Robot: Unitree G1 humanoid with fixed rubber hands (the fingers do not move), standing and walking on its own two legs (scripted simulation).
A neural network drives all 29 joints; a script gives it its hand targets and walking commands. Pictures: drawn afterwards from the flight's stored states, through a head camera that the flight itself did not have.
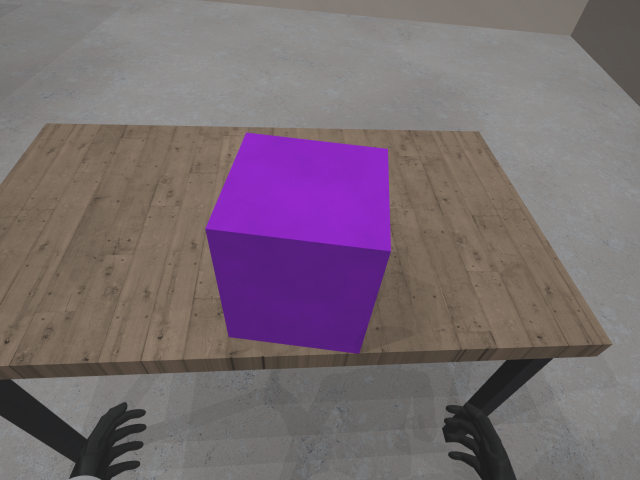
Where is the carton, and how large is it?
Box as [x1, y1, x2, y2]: [205, 133, 390, 353]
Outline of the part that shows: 246,133 205,228 228,335 232,337 358,353 390,252 387,149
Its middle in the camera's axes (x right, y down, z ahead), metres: -0.02 +0.01 +0.59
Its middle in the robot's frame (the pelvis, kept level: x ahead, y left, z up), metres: +0.45 +0.04 +0.02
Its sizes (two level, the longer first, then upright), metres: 0.210 0.200 0.250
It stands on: a table, 0.68 m high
